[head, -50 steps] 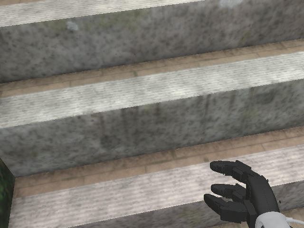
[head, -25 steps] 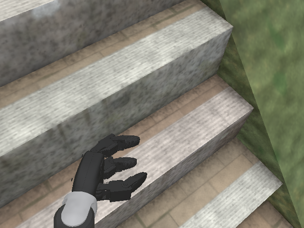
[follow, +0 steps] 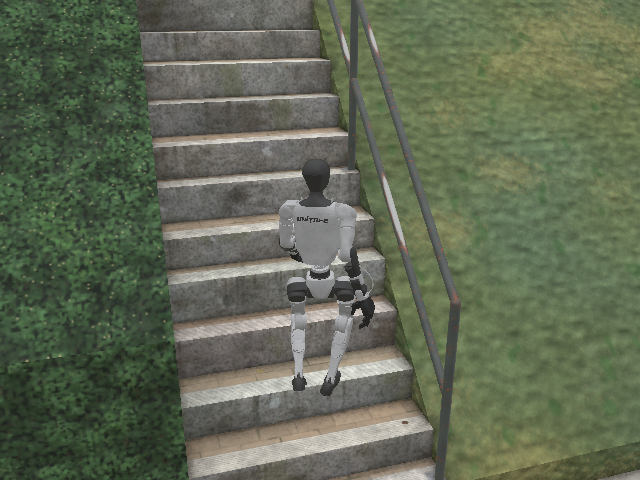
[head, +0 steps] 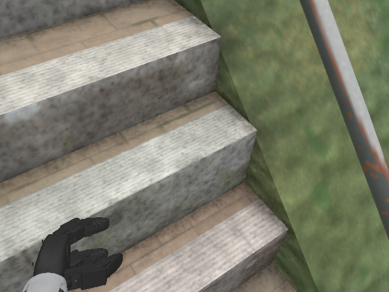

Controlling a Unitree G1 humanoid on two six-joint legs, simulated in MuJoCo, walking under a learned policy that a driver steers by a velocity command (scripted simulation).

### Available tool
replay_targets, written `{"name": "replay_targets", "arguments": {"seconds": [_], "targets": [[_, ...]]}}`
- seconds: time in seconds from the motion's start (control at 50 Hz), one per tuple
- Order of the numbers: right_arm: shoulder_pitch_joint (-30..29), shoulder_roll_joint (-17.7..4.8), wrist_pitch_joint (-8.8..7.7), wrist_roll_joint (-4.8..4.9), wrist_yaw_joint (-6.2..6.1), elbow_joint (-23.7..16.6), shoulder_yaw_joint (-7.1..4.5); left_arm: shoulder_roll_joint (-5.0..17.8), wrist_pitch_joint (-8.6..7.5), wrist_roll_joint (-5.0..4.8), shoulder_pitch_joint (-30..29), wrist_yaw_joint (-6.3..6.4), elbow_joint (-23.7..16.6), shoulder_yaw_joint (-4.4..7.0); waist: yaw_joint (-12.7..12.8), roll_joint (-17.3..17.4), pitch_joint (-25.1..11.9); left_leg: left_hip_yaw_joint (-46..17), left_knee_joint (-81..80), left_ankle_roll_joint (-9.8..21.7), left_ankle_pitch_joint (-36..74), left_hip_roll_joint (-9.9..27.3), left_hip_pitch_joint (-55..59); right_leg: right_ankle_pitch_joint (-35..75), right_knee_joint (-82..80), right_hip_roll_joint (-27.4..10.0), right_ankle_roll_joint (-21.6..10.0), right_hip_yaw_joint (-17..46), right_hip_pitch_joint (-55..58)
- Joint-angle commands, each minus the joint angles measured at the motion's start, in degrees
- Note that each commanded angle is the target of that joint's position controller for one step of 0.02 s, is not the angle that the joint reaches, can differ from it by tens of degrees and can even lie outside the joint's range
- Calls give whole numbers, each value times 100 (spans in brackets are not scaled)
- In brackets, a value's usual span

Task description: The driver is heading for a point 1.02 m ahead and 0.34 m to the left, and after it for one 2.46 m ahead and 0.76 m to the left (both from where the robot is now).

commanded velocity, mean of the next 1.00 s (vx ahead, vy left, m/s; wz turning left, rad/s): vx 0.05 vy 0.00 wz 0.50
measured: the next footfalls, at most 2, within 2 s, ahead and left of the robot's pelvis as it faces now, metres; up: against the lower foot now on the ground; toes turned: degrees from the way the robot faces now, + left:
left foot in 0.04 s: -0.01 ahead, +0.08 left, -0.02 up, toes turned +1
right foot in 0.20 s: +0.13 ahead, -0.17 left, +0.01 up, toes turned +9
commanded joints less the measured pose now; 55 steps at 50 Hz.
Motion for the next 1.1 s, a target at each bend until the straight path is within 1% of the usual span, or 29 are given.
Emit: {"name": "replay_targets", "arguments": {"seconds": [0.02, 0.04, 0.08, 0.12, 0.14, 0.18, 0.22, 0.24, 0.26, 0.34, 0.38, 0.42, 0.48, 0.52, 0.54, 0.56, 0.58, 0.6, 0.62, 0.66, 0.74, 0.8, 0.84, 0.88, 0.9, 0.94, 1.0, 1.06, 1.1], "targets": [[6767, 817, 337, -288, -296, 2151, 162, -1094, -370, -399, -5783, -311, -2555, -488, -2709, 1081, 644, -508, -4648, 1028, 2352, 629, 4397, 1908, 1353, -169, 578, 22, -4455], [4442, 647, 114, -64, -137, 1446, 219, -1402, -391, -261, -3290, -372, -1921, -690, -943, 2372, 253, -365, -5713, 1074, 3193, 258, 3341, -108, 2588, -101, -168, 496, -2779], [2362, 347, -441, 157, 97, 214, 332, -1012, -547, 402, -2778, -403, -2682, -753, 433, 1169, 178, -1658, -5522, 876, 4757, -158, 1144, -863, 1658, 570, -404, 1276, -1213], [-414, -1148, -670, 317, -102, -1100, 0, -238, -571, 327, -425, 59, -2473, -448, 2336, 100, -353, -3241, -6530, 699, 4351, 603, -999, -285, 534, 283, -583, 2336, 1132], [-1092, -1687, -660, 391, -199, -1477, -138, 43, -499, 191, 314, 319, -2085, -308, 2585, -495, -551, -2969, -6179, 332, 4741, 646, -977, 553, 230, 273, -634, 2372, 1442], [-627, -1302, -591, 729, -99, -1404, -159, 102, -235, -85, 330, 735, -1937, -102, 2272, -748, -864, -2700, -4972, -64, 3455, 320, -730, 1323, -1313, 231, -705, 2290, 2079], [-485, -751, -250, 587, -23, -1500, -35, -238, -161, -230, 420, 747, -1688, -207, 2024, -297, -1059, -1378, -2796, -373, -577, -794, -1423, 2126, -2868, -236, -785, 2740, 2948], [1037, -404, 102, 328, 9, -1261, 95, -162, -413, 145, -911, 524, -1885, -358, 744, -796, -2049, -898, -1305, -550, -721, -397, -1342, 3808, -2524, -1456, -1236, 2951, 2472], [1903, -193, 340, 252, -63, -1002, 192, -39, -575, 262, -1430, 314, -2047, -347, 414, -872, -2532, -673, 418, -643, -106, -70, -278, 2594, -2900, -2033, -1534, 3723, 895], [3194, -318, 662, 95, -5, -488, 246, -75, -664, 165, -2418, 147, -1861, -507, -837, -48, -1059, 222, 1582, -305, 2342, -340, 1639, 1034, -1970, -1093, -802, 1111, -2368], [2669, -501, 699, 146, 34, -757, 274, -224, -713, -6, -1958, 173, -1712, -510, -528, -186, -580, 65, -893, 121, 2555, 208, 1202, 638, -1430, -990, -553, 904, -1675], [996, -490, 626, 234, 97, -1264, 317, -374, -726, -144, -667, 159, -1510, -507, 645, -380, -199, -215, -4296, 591, 1683, 911, 413, 1185, -926, -1511, -655, 1241, -468], [547, -537, 539, 385, 265, -680, 288, 3, -328, -60, 708, 372, -1118, -297, 1615, 785, -617, 1214, -7499, 903, 3719, 413, 2113, 314, 1109, -1479, -692, 708, -552], [765, -540, 387, 133, 447, -527, 212, -483, -89, -343, 252, 319, -1163, -290, 1592, 1364, -176, -203, -6686, 1072, 3486, 579, 2589, -1101, 4827, -978, -578, 704, -2438], [556, -1180, 141, -52, 515, -833, 57, -899, -127, -131, -147, 263, -1507, -407, 1747, 2085, -207, -663, -5069, 636, 6077, 539, 2735, -1694, 6925, -523, -245, 846, -3795], [-19, -2009, -80, -198, 494, -1385, -81, -995, -266, 109, -540, 161, -2057, -554, 1443, 1951, -910, -3563, -6219, 1101, 3225, 1494, 1824, -286, 6458, 4, -65, 1862, -3794], [-26, -2159, -136, -151, 322, -1532, -162, -769, -320, 13, -1074, 228, -2056, -554, 958, 1633, -319, -4783, -7128, 1436, 394, 1964, 1407, 168, 5967, -223, -13, 2371, -4302], [-167, -1509, -76, -254, 120, -1522, 145, -366, -309, -242, -852, 358, -1735, -388, 1053, 1013, 334, -4477, -6913, 1497, 337, 1833, 1461, 900, 6236, 0, 48, 2568, -4409], [-1101, -1321, -86, -190, -63, -1863, 344, 87, -216, -128, 23, 432, -1301, -214, 1540, 452, 60, -3755, -6469, 1419, 584, 1513, 1474, 2227, 5681, 67, 46, 2697, -3619], [-1746, -888, -122, 72, -194, -2123, 605, 308, -95, 104, 915, 517, -833, -59, 1776, 926, -625, -2696, -6204, 1329, 978, 1271, 1816, 3264, 5157, 380, 151, 2136, -2734], [-2097, -40, -205, -60, -21, -1938, 943, -107, 16, 176, 1414, 374, -373, -169, 2087, 1232, -497, -1059, -6301, 645, 1765, 591, 1402, 2463, 839, 382, -156, 1175, -299], [-2031, -639, -28, 38, -274, -2148, 644, 252, 86, 69, 1491, 104, -289, -95, 1571, 2012, -203, -1563, -6338, 698, 5520, 1271, 3160, 197, -1772, 375, -524, 1304, -296], [-2314, -866, 160, 227, -484, -2473, 498, 336, 49, 42, 2376, -69, -102, -95, 1650, 776, -467, -829, -4749, 624, 7631, 850, 3774, 1324, -3610, 469, -955, 1302, -125], [-3689, -631, 19, 245, -316, -3109, 578, 201, -96, 217, 3914, -52, 392, -168, 2357, -303, -508, -384, -3257, 270, 4538, 17, 1118, 4155, -3455, -235, -1674, 2923, 1783], [-3188, -248, -99, 215, -121, -3059, 649, 614, -268, 223, 3627, 84, 298, -92, 1745, -2039, 273, -571, -2734, -113, 687, -1067, -155, 4221, -4272, -641, -2385, 5275, 1347], [-2601, -785, -191, 384, 138, -2636, 448, 919, -462, 149, 2412, 372, -502, -2, 1522, -890, 175, -1121, -1121, -351, 18, -699, -533, 1228, -4543, -982, -2709, 5565, 732], [-3570, -466, -237, 243, 328, -3009, 561, 937, -328, 94, 2296, 553, -795, 4, 1844, 227, -287, -808, -1578, -652, 249, -512, -1073, 1351, -4211, -588, -2301, 5017, 1339], [-3792, -25, -342, 431, 353, -2909, 765, 1077, -82, 55, 2904, 629, -843, 107, 2232, 31, -724, -139, -3523, -646, -188, -678, -509, 848, -4066, -114, -2056, 4528, 1466], [-2999, -299, -339, 534, 370, -2449, 618, 1347, -122, -56, 2617, 528, -913, 181, 1929, -626, -883, 326, -4436, -412, 182, -954, 1380, -270, -4136, 34, -2020, 4305, 53]]}}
